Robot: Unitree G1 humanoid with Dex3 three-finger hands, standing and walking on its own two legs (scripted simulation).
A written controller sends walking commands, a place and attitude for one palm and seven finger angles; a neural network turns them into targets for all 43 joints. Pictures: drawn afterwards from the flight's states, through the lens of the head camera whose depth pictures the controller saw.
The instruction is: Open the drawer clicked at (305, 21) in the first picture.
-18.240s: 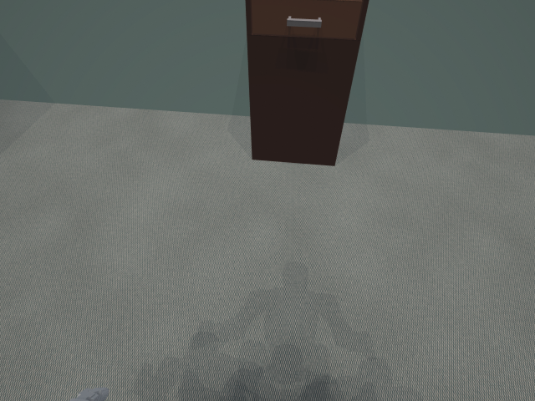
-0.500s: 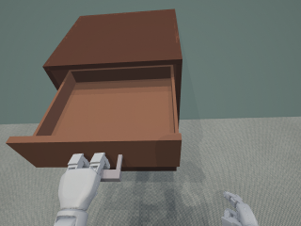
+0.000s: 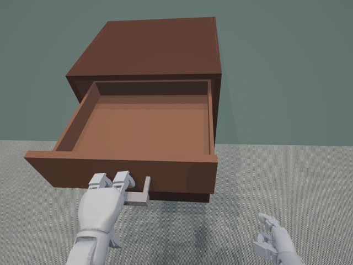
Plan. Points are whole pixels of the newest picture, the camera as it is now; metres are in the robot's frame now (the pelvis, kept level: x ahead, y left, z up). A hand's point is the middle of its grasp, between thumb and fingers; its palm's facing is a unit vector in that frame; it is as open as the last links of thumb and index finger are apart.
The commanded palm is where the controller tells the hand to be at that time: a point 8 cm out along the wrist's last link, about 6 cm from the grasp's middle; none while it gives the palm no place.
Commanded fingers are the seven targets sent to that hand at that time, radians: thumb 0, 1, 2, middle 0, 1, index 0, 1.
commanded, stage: lift the hand off the handle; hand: left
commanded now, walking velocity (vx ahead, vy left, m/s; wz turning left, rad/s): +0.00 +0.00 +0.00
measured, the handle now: (120, 189) +0.27 +0.17 +0.03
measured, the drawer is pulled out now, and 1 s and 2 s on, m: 0.30 0.29 0.29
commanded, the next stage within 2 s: draw the hand back to the body in 1.60 s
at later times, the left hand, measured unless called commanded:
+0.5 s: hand (113, 205) +0.24 +0.18 +0.02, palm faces +0.01 -0.14 -0.99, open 13.6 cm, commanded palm +0.21 +0.19 +0.09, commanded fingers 0.00 -0.50 0.30 -0.30 -1.20 -0.30 -1.20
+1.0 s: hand (100, 189) +0.24 +0.19 +0.09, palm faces +0.07 -0.17 -0.98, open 13.5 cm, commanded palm +0.21 +0.19 +0.16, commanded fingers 0.00 -0.50 0.30 -0.30 -1.20 -0.30 -1.20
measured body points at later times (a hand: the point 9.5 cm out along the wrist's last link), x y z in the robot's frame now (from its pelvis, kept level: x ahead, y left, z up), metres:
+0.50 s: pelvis +0.00 +0.01 +0.00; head +0.00 -0.03 +0.45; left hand +0.23 +0.19 +0.07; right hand +0.21 -0.19 -0.10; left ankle +0.01 +0.13 -0.71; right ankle -0.01 -0.08 -0.71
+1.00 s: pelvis +0.01 +0.02 +0.02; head +0.00 -0.03 +0.47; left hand +0.23 +0.20 +0.14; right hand +0.24 -0.17 -0.07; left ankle +0.01 +0.13 -0.71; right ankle -0.01 -0.08 -0.71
